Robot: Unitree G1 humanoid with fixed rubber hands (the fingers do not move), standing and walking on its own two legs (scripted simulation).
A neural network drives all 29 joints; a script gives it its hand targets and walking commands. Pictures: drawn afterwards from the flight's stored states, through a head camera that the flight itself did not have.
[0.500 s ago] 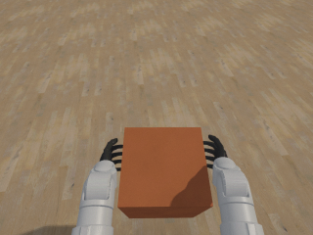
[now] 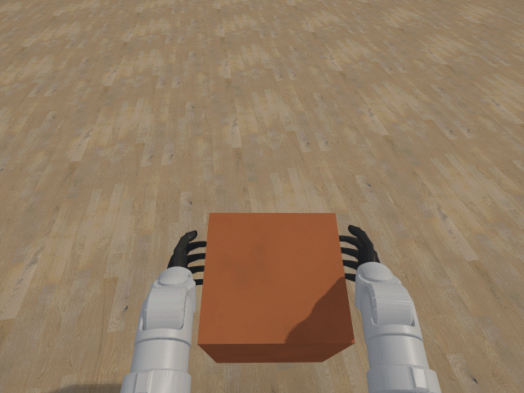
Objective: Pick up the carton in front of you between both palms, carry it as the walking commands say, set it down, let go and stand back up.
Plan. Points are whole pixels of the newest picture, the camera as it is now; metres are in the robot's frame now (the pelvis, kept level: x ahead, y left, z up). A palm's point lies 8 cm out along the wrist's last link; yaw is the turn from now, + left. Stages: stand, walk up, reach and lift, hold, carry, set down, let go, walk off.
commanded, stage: carry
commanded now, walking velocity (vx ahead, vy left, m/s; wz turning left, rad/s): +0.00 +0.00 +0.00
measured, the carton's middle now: (270, 294) +0.31 +0.00 -0.06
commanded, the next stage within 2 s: hold in 0.74 s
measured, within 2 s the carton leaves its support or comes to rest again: neither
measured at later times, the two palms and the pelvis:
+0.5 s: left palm (171, 285) +0.27 +0.16 +0.03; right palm (362, 279) +0.28 -0.14 +0.04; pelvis -0.02 +0.01 +0.00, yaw +0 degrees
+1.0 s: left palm (139, 312) +0.23 +0.19 +0.04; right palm (334, 268) +0.29 -0.10 +0.05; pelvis -0.02 -0.01 +0.01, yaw +11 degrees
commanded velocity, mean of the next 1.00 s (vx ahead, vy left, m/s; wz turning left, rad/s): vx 0.00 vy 0.00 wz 0.00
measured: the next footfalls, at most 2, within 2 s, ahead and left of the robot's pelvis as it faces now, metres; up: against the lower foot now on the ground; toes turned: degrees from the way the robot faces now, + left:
none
